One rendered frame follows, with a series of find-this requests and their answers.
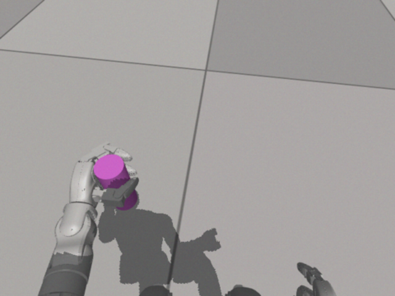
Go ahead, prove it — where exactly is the can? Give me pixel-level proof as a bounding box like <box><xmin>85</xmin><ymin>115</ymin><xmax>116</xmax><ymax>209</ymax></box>
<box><xmin>93</xmin><ymin>154</ymin><xmax>138</xmax><ymax>210</ymax></box>

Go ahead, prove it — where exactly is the left robot hand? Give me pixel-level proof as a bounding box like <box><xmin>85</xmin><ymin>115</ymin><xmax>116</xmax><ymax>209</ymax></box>
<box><xmin>70</xmin><ymin>142</ymin><xmax>139</xmax><ymax>208</ymax></box>

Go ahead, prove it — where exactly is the right robot hand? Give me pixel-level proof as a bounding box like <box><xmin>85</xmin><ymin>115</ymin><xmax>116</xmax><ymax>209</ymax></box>
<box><xmin>296</xmin><ymin>262</ymin><xmax>336</xmax><ymax>296</ymax></box>

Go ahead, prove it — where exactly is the left robot arm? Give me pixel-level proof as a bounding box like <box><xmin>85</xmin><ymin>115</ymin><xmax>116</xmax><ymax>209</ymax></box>
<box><xmin>38</xmin><ymin>202</ymin><xmax>98</xmax><ymax>296</ymax></box>

